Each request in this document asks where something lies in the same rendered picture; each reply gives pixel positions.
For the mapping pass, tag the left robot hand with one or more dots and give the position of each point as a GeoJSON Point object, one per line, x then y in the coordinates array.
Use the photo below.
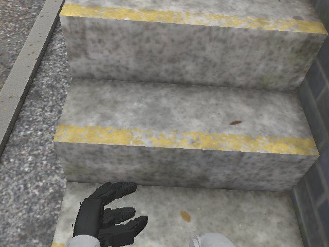
{"type": "Point", "coordinates": [93, 220]}

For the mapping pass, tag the robot left forearm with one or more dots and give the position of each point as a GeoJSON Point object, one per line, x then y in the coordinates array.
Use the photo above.
{"type": "Point", "coordinates": [83, 241]}

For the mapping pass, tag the robot right thigh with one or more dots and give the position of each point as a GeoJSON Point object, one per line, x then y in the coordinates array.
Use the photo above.
{"type": "Point", "coordinates": [210, 240]}

